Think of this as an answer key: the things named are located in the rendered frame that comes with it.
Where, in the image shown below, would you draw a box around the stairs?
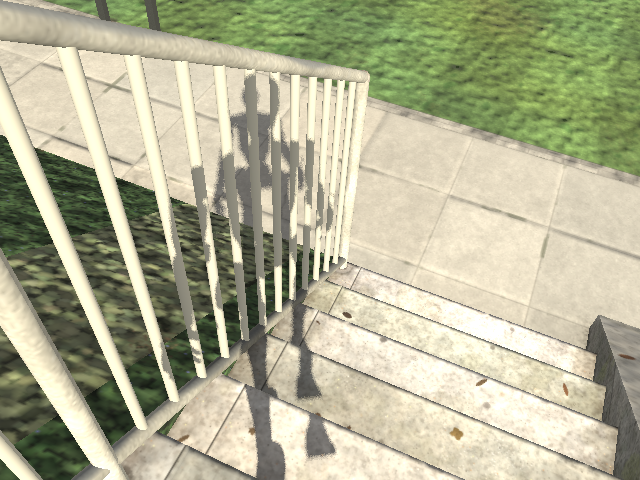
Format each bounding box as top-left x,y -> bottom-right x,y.
121,262 -> 624,480

